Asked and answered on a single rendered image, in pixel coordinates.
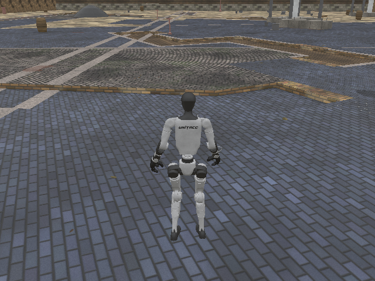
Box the right robot hand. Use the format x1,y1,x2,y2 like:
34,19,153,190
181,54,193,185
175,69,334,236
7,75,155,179
207,156,220,166

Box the left robot hand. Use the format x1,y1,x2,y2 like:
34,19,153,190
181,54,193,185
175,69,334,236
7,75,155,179
150,160,163,173

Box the right robot upper arm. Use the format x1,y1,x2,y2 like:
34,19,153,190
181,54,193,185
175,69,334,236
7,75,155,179
200,118,216,149

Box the left robot upper arm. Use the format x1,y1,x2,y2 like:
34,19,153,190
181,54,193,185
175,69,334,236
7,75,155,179
159,118,176,150

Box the left robot forearm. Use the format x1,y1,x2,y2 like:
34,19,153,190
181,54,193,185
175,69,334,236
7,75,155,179
152,140,165,163

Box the humanoid robot torso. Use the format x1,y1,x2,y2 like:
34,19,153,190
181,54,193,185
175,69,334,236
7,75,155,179
175,115,202,176

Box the left robot thigh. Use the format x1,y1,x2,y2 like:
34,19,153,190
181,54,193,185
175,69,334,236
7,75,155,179
168,163,182,202

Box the right robot forearm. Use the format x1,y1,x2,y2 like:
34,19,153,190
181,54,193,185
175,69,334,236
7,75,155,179
210,141,219,158

